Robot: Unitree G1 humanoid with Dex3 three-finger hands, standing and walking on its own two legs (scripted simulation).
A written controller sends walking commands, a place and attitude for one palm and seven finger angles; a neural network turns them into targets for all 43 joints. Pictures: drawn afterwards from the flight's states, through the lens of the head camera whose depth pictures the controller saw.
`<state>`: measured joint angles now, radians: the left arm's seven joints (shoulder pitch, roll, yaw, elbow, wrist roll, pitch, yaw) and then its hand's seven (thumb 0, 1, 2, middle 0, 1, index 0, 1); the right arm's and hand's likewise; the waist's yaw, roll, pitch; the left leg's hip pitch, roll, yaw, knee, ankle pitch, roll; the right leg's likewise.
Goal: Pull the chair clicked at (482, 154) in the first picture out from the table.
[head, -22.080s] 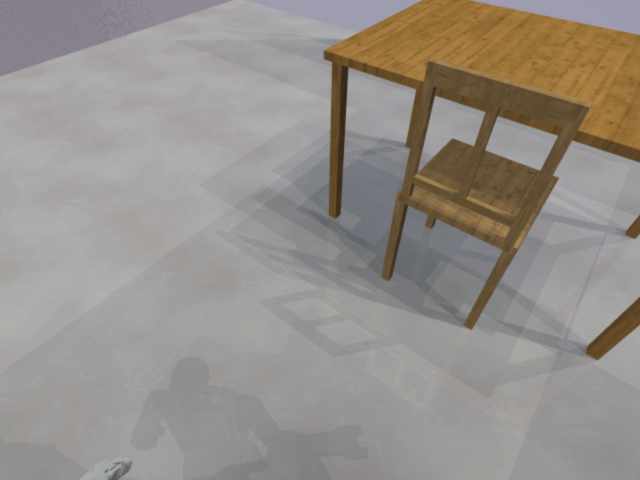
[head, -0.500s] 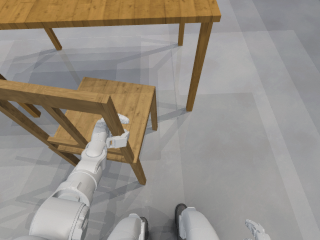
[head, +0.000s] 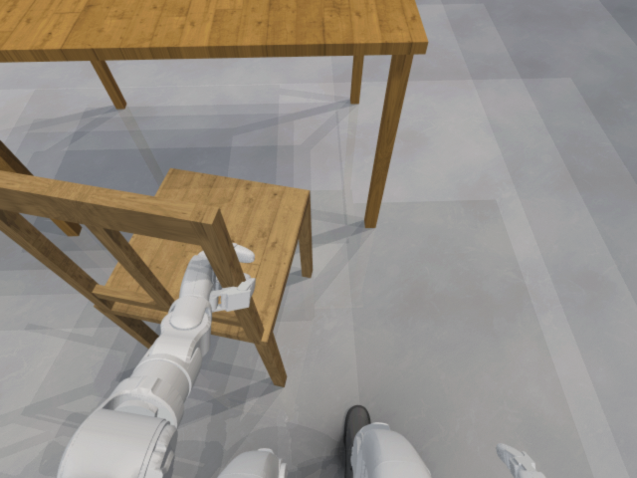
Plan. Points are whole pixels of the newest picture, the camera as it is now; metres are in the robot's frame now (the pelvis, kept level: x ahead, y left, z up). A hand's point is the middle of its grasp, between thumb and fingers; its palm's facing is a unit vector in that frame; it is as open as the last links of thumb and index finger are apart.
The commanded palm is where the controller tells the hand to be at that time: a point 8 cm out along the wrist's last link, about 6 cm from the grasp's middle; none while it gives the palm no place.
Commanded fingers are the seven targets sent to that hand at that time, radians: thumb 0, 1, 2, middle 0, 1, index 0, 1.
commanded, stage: step backward, pulling the chair out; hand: left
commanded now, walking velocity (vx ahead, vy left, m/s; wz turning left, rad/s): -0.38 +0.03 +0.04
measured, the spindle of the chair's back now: (137, 268) +0.42 +0.29 -0.09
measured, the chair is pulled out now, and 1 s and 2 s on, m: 0.37 0.40 0.41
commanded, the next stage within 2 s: none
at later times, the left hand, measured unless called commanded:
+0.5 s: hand (233, 303) +0.34 +0.12 -0.05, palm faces -0.08 -0.99 -0.14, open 6.2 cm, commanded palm +0.37 +0.17 -0.05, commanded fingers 0.00 0.90 0.90 -0.50 -1.45 -0.50 -1.45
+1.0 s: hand (231, 311) +0.33 +0.12 -0.05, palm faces -0.12 -0.98 -0.18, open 6.3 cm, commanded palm +0.35 +0.17 -0.05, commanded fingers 0.00 0.90 0.90 -0.50 -1.45 -0.50 -1.45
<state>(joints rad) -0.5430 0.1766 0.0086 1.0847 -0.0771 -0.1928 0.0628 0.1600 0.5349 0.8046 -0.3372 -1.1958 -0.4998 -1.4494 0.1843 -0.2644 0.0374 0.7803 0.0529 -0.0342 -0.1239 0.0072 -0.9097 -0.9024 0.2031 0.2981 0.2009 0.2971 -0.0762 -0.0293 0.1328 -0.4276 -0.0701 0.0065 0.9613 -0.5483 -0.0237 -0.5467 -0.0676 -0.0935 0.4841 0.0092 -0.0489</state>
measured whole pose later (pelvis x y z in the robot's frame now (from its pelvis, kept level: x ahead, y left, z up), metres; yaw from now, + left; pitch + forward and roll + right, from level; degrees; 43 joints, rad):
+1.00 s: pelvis -0.03 +0.03 +0.00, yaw -1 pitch +3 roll +3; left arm -0.52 0.16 -0.05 1.07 -0.05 -0.19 0.06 0.15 0.54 0.76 -0.33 -1.24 -0.50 -1.45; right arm 0.25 -0.24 0.02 0.76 0.06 -0.01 -0.16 0.01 -0.91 -0.90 0.20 0.30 0.20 0.30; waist -0.06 -0.03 0.11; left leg -0.39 0.02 0.07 0.62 -0.27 -0.03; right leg -0.54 -0.04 0.05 0.62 -0.12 0.02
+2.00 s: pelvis -0.06 +0.01 +0.00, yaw +1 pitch +4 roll +1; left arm -0.59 0.17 0.00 1.10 -0.07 -0.19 0.07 0.16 0.53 0.79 -0.33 -1.24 -0.50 -1.45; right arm 0.19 -0.25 0.03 0.77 0.06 -0.03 -0.14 0.01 -0.91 -0.90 0.20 0.30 0.20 0.30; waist -0.09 0.00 0.14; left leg -0.44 -0.01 -0.02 0.66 -0.34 -0.02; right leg -0.53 -0.04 -0.04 0.56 -0.09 -0.01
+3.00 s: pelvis -0.07 +0.01 +0.00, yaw +2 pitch +4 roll +3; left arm -0.55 0.17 -0.05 1.05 -0.06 -0.16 0.06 0.15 0.53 0.76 -0.33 -1.26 -0.50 -1.45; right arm 0.24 -0.26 0.04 0.75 0.05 -0.02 -0.15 0.01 -0.91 -0.90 0.20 0.30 0.20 0.30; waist -0.05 -0.04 0.11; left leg -0.35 -0.05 0.02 0.60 -0.32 0.01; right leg -0.56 -0.07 -0.03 0.57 -0.08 0.00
